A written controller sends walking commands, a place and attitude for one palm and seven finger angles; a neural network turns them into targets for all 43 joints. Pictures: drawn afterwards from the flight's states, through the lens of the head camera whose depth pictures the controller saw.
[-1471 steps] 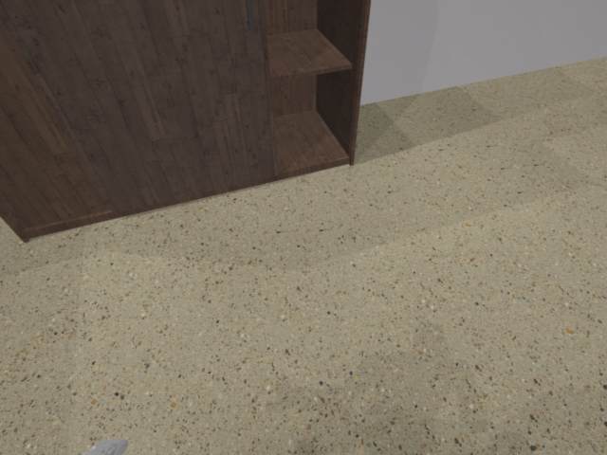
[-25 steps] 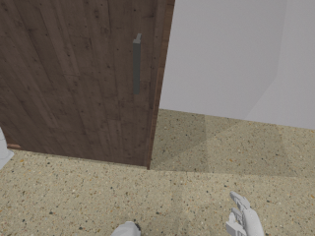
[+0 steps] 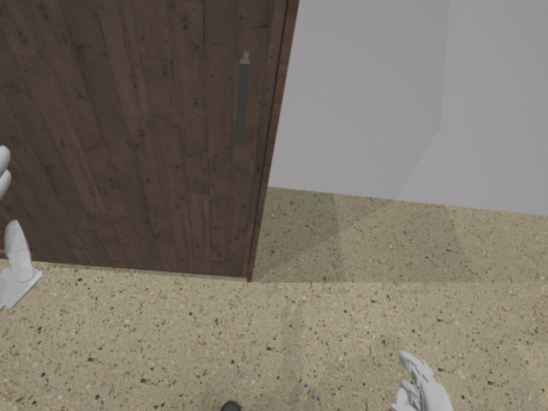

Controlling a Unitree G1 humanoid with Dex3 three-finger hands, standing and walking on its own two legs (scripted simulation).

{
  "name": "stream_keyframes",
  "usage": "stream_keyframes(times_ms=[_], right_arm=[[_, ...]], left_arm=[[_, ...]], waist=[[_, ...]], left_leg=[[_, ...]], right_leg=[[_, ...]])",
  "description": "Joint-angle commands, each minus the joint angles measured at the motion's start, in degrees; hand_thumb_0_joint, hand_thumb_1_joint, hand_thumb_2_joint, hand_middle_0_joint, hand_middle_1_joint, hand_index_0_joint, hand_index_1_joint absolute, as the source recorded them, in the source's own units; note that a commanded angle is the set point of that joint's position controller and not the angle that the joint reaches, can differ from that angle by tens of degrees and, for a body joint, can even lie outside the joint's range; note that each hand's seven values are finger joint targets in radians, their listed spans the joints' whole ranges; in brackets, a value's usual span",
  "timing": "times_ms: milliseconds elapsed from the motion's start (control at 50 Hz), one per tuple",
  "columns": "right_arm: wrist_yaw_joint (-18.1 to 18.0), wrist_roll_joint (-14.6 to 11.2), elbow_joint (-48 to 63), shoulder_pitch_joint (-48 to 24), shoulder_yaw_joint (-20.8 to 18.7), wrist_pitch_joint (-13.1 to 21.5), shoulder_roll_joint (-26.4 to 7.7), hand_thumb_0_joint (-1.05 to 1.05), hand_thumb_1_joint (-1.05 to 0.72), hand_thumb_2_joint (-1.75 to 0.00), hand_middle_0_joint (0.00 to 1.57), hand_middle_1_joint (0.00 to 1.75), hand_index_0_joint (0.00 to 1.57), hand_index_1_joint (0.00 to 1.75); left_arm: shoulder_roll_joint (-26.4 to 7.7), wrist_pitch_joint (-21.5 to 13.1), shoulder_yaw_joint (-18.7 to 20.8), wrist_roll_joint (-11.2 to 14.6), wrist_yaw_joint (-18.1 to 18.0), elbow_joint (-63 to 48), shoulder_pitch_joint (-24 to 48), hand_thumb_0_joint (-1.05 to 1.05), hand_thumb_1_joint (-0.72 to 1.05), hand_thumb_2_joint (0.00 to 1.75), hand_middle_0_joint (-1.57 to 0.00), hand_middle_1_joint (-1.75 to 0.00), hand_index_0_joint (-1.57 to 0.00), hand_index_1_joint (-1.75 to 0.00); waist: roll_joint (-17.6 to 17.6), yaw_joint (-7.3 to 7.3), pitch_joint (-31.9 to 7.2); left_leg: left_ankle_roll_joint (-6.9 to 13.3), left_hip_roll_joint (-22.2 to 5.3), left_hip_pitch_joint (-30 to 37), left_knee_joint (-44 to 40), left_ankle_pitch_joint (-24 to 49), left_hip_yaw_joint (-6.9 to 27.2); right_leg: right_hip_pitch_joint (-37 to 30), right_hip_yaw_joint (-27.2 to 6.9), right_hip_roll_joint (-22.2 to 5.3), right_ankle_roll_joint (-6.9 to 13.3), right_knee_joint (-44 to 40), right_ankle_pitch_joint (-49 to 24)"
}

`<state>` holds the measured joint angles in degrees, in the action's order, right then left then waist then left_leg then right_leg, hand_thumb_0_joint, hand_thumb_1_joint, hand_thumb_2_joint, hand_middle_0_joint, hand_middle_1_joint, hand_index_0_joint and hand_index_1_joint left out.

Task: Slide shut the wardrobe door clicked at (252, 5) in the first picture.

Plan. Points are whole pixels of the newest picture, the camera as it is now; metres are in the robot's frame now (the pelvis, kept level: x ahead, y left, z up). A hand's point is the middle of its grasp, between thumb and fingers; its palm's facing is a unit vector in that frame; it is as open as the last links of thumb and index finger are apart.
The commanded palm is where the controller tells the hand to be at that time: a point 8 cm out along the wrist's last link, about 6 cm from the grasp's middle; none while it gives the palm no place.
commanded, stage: stop stepping back and stand still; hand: left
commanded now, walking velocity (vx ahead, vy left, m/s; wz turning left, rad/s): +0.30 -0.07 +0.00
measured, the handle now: (242, 100) +0.67 +0.13 +0.08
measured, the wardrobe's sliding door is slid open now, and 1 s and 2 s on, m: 0.00 0.00 0.00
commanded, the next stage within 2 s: let the arm hang, fingers relaxed in 1.70 s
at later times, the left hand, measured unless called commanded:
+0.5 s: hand out of the picture +0.09 +0.26 +0.18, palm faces +0.34 -0.86 -0.38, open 7.4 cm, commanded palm +0.03 +0.32 +0.17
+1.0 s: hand out of the picture +0.00 +0.32 +0.17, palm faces +0.47 -0.74 -0.48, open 7.4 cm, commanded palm -0.05 +0.35 +0.17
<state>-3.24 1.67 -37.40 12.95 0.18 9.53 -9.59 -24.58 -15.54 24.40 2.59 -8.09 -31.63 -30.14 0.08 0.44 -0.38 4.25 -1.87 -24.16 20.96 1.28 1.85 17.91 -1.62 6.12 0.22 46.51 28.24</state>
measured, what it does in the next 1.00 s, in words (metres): walks backwards: right foot, then left foot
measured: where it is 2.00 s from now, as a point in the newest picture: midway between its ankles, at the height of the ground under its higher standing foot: outside the picture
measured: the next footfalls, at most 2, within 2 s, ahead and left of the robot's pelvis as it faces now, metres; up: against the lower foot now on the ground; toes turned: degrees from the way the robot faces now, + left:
right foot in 0.14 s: -0.09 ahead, -0.15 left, +0.00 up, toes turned -6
left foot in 0.28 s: +0.04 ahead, +0.08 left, +0.00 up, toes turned -5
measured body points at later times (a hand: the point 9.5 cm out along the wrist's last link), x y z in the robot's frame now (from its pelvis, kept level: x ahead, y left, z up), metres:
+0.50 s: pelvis -0.13 +0.02 +0.00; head -0.16 +0.07 +0.45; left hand +0.06 +0.31 +0.20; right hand -0.02 -0.21 -0.07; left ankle +0.00 +0.09 -0.73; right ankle -0.13 -0.06 -0.71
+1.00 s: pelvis -0.19 +0.05 -0.02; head -0.21 +0.06 +0.43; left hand -0.03 +0.35 +0.20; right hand -0.05 -0.16 -0.11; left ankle -0.13 +0.19 -0.71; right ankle -0.14 -0.04 -0.75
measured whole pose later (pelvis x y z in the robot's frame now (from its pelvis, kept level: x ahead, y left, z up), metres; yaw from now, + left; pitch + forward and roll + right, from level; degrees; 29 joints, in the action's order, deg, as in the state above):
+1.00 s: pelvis -0.19 +0.05 -0.02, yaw +1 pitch -3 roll -1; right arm -2.4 0.9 -37.1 16.2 1.5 5.5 -8.8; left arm -26.5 -11.6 26.1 0.6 -8.5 -30.5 -30.0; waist 1.0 0.2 -0.1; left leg -0.2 -4.0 -27.6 54.1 -24.8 -0.3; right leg 18.6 4.9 0.5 4.4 36.7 16.0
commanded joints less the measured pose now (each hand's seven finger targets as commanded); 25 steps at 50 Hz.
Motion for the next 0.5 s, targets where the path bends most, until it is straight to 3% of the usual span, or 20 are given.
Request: stream_keyframes(times_ms=[0, 40, 60, 80, 100, 120, 160, 180, 220, 240, 260, 280, 300, 320, 340, 380, 420, 440, 460, 480], right_arm=[[-0.84, 0.53, 7.46, -4.05, -3.2, 3.13, -8.9, 0.0, -0.9, -0.9, 0.2, 0.3, 0.2, 0.3], [-0.95, 0.76, 7.86, -3.21, -3.12, 1.93, -8.84, 0.0, -0.9, -0.9, 0.2, 0.3, 0.2, 0.3], [-0.95, 0.72, 8.09, -2.23, -3.16, 1.21, -8.83, 0.0, -0.9, -0.9, 0.2, 0.3, 0.2, 0.3], [-1.02, 0.47, 8.19, -2.24, -2.84, 0.42, -8.55, 0.0, -0.9, -0.9, 0.2, 0.3, 0.2, 0.3], [-1.16, 0.96, 8.04, -3.77, -2.39, -0.12, -8.34, 0.0, -0.9, -0.9, 0.2, 0.3, 0.2, 0.3], [-1.22, 1.61, 7.5, -4.96, -1.75, -0.27, -8.3, 0.0, -0.9, -0.9, 0.2, 0.3, 0.2, 0.3], [-1.54, -1.06, 7.29, -4.97, -3.42, 0.21, -9.3, 0.0, -0.9, -0.9, 0.2, 0.3, 0.2, 0.3], [-2.05, -1.68, 6.89, -5.74, -3.08, 0.35, -9.69, 0.0, -0.9, -0.9, 0.2, 0.3, 0.2, 0.3], [-2.34, -1.69, 5.65, -5.68, -1.99, -0.37, -9.87, 0.0, -0.9, -0.9, 0.2, 0.3, 0.2, 0.3], [-2.69, -1.64, 6.22, -5.81, -1.68, -0.02, -10.6, 0.0, -0.9, -0.9, 0.2, 0.3, 0.2, 0.3], [-3.01, -2.0, 7.51, -5.41, -1.69, 0.71, -11.33, 0.0, -0.9, -0.9, 0.2, 0.3, 0.2, 0.3], [-2.71, -1.43, 7.77, -5.38, -1.42, 1.42, -10.37, 0.0, -0.9, -0.9, 0.2, 0.3, 0.2, 0.3], [-2.22, -0.63, 7.88, -6.22, -1.07, 1.95, -9.09, 0.0, -0.9, -0.9, 0.2, 0.3, 0.2, 0.3], [-1.48, -0.36, 8.3, -6.66, -1.37, 2.0, -8.94, 0.0, -0.9, -0.9, 0.2, 0.3, 0.2, 0.3], [-0.87, -0.38, 8.51, -6.79, -1.52, 2.1, -8.49, 0.0, -0.9, -0.9, 0.2, 0.3, 0.2, 0.3], [-0.1, -0.25, 9.51, -6.69, -1.55, 1.98, -8.42, 0.0, -0.9, -0.9, 0.2, 0.3, 0.2, 0.3], [-0.01, 0.24, 10.19, -6.27, -1.65, 0.83, -8.39, 0.0, -0.9, -0.9, 0.2, 0.3, 0.2, 0.3], [-0.22, 0.46, 10.18, -5.79, -1.96, 0.04, -8.56, 0.0, -0.9, -0.9, 0.2, 0.3, 0.2, 0.3], [-0.41, 0.33, 10.06, -5.23, -2.18, -0.73, -8.29, 0.0, -0.9, -0.9, 0.2, 0.3, 0.2, 0.3], [-0.28, -0.21, 9.31, -3.66, -2.74, -1.71, -7.68, 0.0, -0.9, -0.9, 0.2, 0.3, 0.2, 0.3]], left_arm=[[-9.4, -2.45, 6.02, 1.19, -1.3, -11.9, -0.19, 0.0, 0.9, 0.9, -0.2, -0.3, -0.2, -0.3], [-10.6, -1.29, 7.14, 1.72, -1.04, -11.07, -1.53, 0.0, 0.9, 0.9, -0.2, -0.3, -0.2, -0.3], [-12.11, -0.83, 8.2, 1.58, -0.77, -12.21, -2.03, 0.0, 0.9, 0.9, -0.2, -0.3, -0.2, -0.3], [-12.93, -0.8, 8.31, 1.81, -0.57, -12.91, -1.49, 0.0, 0.9, 0.9, -0.2, -0.3, -0.2, -0.3], [-15.02, -0.64, 10.18, 2.02, -0.93, -13.06, -0.31, 0.0, 0.9, 0.9, -0.2, -0.3, -0.2, -0.3], [-15.94, -0.24, 11.33, 2.46, -1.35, -13.65, 3.25, 0.0, 0.9, 0.9, -0.2, -0.3, -0.2, -0.3], [-10.33, 2.28, 5.53, 2.06, -0.44, -9.75, 10.39, 0.0, 0.9, 0.9, -0.2, -0.3, -0.2, -0.3], [-8.0, 3.15, 3.69, 1.45, -0.67, -5.29, 10.59, 0.0, 0.9, 0.9, -0.2, -0.3, -0.2, -0.3], [-7.52, 3.49, 1.63, 0.04, -0.84, -2.6, 15.97, 0.0, 0.9, 0.9, -0.2, -0.3, -0.2, -0.3], [-7.69, 3.01, 1.81, -0.17, -1.1, -3.91, 18.09, 0.0, 0.9, 0.9, -0.2, -0.3, -0.2, -0.3], [-7.85, 2.41, 1.18, -0.06, -1.25, -6.8, 21.19, 0.0, 0.9, 0.9, -0.2, -0.3, -0.2, -0.3], [-8.96, 1.63, 2.46, -0.51, -1.66, -6.57, 20.64, 0.0, 0.9, 0.9, -0.2, -0.3, -0.2, -0.3], [-10.66, 1.33, 3.42, -0.62, -1.42, -10.16, 19.69, 0.0, 0.9, 0.9, -0.2, -0.3, -0.2, -0.3], [-11.26, 1.37, 4.47, -0.71, -1.34, -12.61, 16.51, 0.0, 0.9, 0.9, -0.2, -0.3, -0.2, -0.3], [-10.34, 1.52, 4.33, -0.75, -1.19, -13.36, 11.25, 0.0, 0.9, 0.9, -0.2, -0.3, -0.2, -0.3], [-9.51, 1.43, 5.19, -0.66, -1.13, -14.05, 1.31, 0.0, 0.9, 0.9, -0.2, -0.3, -0.2, -0.3], [-9.83, 1.73, 6.09, -0.79, -1.31, -13.37, -1.85, 0.0, 0.9, 0.9, -0.2, -0.3, -0.2, -0.3], [-10.06, 2.32, 6.86, -1.09, -1.35, -11.42, -3.06, 0.0, 0.9, 0.9, -0.2, -0.3, -0.2, -0.3], [-10.71, 3.07, 7.77, -1.1, -1.22, -8.66, -5.27, 0.0, 0.9, 0.9, -0.2, -0.3, -0.2, -0.3], [-10.75, 3.44, 7.62, -1.23, -0.71, -8.77, -2.46, 0.0, 0.9, 0.9, -0.2, -0.3, -0.2, -0.3]], waist=[[-15.01, 0.22, -10.71], [-14.37, 0.23, -11.07], [-12.43, -0.17, -11.63], [-5.44, -0.4, -10.35], [2.56, 0.0, -8.1], [4.82, 0.13, -7.72], [16.75, -0.71, -2.64], [13.37, -1.93, 3.54], [-1.78, -3.25, 5.89], [-11.59, -2.6, 5.6], [-19.75, -2.7, 4.52], [-20.8, -2.06, 3.3], [-19.62, -1.62, 1.18], [-15.04, -0.58, 0.17], [-12.1, 0.06, -0.98], [-14.64, 0.88, -3.69], [-17.59, 0.8, -4.47], [-15.33, 1.6, -4.56], [-7.9, 1.87, -4.95], [6.81, 1.08, -3.93]], left_leg=[[-1.92, -9.89, 8.97, -17.62, -29.32, 11.06], [-6.95, -6.11, 9.05, -14.76, -29.77, 6.85], [-8.42, -2.1, 12.21, -8.12, -24.8, 1.96], [-7.56, 1.59, 17.74, 5.31, -19.74, -2.63], [-6.7, 2.83, 19.9, 19.51, -17.41, -2.19], [-6.61, 2.12, 15.87, 27.86, -16.5, -1.22], [-6.71, 2.36, 9.67, 38.48, -19.98, 2.96], [-5.25, -1.06, 8.6, 34.67, -20.53, 4.29], [-4.11, -1.59, 11.03, 15.48, -20.98, 2.87], [-2.9, -3.37, 8.82, 2.92, -26.47, 8.11], [-0.76, -9.08, 6.87, -9.07, -35.47, 21.99], [1.09, -12.95, 5.66, -16.92, -46.74, 33.35], [-3.4, -13.41, 5.92, -20.26, -52.15, 36.48], [-5.88, -12.74, 3.21, -20.74, -51.73, 33.18], [-5.91, -11.27, 1.2, -19.49, -48.03, 25.93], [-4.03, -8.19, -3.79, -17.47, -42.65, 14.31], [-3.57, -6.89, -9.94, -14.5, -41.27, 9.59], [-4.47, -5.22, -14.24, -8.98, -40.82, 7.15], [-4.99, -1.85, -15.86, 2.67, -38.21, 2.87], [-5.08, 2.92, -15.21, 26.97, -30.25, -4.67]], right_leg=[[-7.1, 4.41, 0.35, 1.44, -11.5, 3.09], [-12.91, 6.4, 0.35, 2.91, -26.39, 0.21], [-11.66, 4.79, -2.24, 4.06, -31.57, -2.67], [-3.52, 0.24, -8.44, 5.95, -36.16, -5.29], [8.27, -6.27, -17.12, 8.6, -39.46, -2.95], [10.14, -8.48, -23.24, 11.11, -38.83, -2.86], [15.17, -10.37, -22.67, 11.9, -36.98, 13.1], [16.24, -6.77, -22.19, 10.5, -34.35, 8.36], [13.91, -0.42, -16.49, 5.35, -22.52, 5.12], [10.73, 3.62, -10.24, 2.79, -13.69, 5.03], [8.47, 5.78, -4.49, -0.01, -2.54, 4.8], [9.58, 3.03, -1.38, 0.16, 7.12, 5.06], [10.12, 0.57, -2.25, 1.04, 12.64, 3.55], [6.83, 0.3, -2.16, 1.63, 14.0, 0.59], [2.45, 1.65, -2.2, 1.8, 11.99, -1.82], [-8.04, 6.43, -1.17, 2.03, 3.1, -2.17], [-19.14, 9.13, -0.21, 3.2, -8.64, 1.69], [-25.56, 9.04, -0.21, 4.14, -15.17, 2.14], [-27.54, 5.26, -3.49, 5.48, -22.91, 2.18], [-19.17, -7.23, -15.08, 9.61, -30.56, 3.36]])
